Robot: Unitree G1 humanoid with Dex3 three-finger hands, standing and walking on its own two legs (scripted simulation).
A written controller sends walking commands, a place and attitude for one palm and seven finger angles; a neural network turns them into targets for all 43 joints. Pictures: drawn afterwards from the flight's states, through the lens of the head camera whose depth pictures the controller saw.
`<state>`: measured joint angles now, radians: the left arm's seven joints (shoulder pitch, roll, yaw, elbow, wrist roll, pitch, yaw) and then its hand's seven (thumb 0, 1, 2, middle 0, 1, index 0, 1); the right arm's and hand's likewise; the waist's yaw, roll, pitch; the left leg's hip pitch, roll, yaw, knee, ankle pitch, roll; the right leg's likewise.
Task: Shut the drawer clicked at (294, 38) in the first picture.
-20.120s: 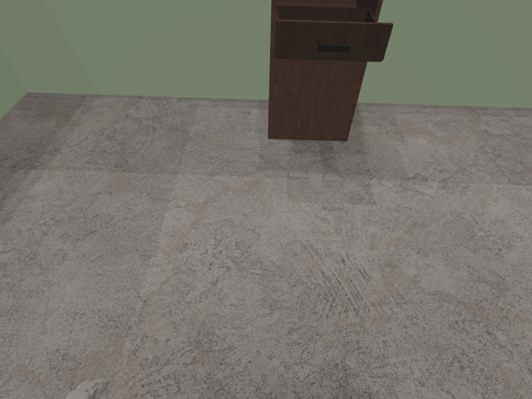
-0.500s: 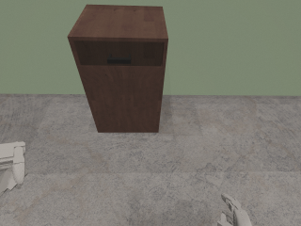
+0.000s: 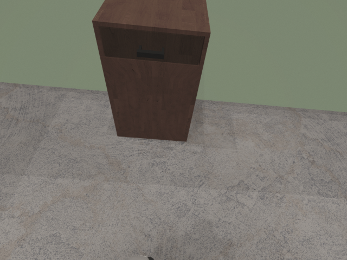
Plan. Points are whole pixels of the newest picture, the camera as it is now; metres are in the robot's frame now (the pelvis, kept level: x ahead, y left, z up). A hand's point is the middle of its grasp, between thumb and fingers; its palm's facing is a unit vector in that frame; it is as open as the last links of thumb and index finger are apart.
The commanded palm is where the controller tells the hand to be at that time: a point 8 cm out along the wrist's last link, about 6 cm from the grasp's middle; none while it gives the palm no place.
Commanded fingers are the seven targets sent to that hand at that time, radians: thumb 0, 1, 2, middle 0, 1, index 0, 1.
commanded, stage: let the arm hang, fingers relaxed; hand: left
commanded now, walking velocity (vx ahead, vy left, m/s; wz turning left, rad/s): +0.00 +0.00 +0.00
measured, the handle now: (151, 51) +0.92 +0.16 -0.05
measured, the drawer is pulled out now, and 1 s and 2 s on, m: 0.00 0.00 0.00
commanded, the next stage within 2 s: look to check the result in 0.66 s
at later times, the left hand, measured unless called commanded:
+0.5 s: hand out of the picture +0.05 +0.17 -0.17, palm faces -0.02 -0.98 -0.20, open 7.3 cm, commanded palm none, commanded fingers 0.00 0.90 0.90 -0.20 -0.30 -0.20 -0.30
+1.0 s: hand out of the picture +0.06 +0.16 -0.17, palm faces -0.01 -0.97 -0.23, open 7.3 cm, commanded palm none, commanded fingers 0.00 0.90 0.90 -0.20 -0.30 -0.20 -0.30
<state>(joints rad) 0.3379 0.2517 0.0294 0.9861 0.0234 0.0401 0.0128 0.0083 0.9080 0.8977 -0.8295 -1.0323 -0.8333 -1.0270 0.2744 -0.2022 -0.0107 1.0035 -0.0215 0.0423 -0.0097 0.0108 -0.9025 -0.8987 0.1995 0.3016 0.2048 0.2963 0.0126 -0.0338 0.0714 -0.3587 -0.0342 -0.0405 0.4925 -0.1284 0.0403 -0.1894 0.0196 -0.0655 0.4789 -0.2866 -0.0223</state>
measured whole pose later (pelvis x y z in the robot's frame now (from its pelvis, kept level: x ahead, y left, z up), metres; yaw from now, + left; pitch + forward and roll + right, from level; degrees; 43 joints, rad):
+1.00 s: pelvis +0.05 -0.03 +0.01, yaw -2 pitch -1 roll +0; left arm 0.26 0.18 0.02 1.14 0.01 -0.01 0.03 0.00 0.91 0.90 -0.20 -0.30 -0.20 -0.30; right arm 0.22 -0.18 -0.01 1.15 -0.01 0.00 -0.04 0.01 -0.90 -0.90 0.20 0.30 0.20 0.30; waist -0.01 0.01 0.06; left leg -0.22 -0.01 -0.01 0.41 -0.17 0.01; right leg -0.05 0.03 -0.03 0.38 -0.30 -0.04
